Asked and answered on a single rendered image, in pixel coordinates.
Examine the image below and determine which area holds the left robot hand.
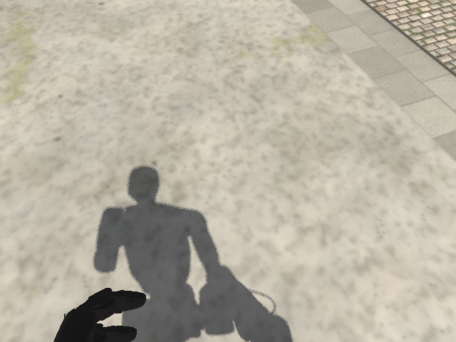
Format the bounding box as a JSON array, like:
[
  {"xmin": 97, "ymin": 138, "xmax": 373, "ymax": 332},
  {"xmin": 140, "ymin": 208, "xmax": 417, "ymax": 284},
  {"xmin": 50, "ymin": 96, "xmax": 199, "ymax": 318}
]
[{"xmin": 54, "ymin": 288, "xmax": 146, "ymax": 342}]

